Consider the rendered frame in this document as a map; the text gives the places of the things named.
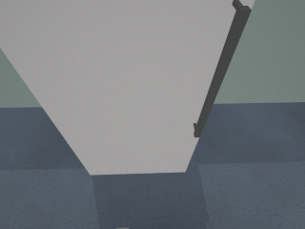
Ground handle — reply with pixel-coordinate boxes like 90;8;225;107
193;0;252;137

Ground fridge door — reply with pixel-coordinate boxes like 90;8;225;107
0;0;255;176

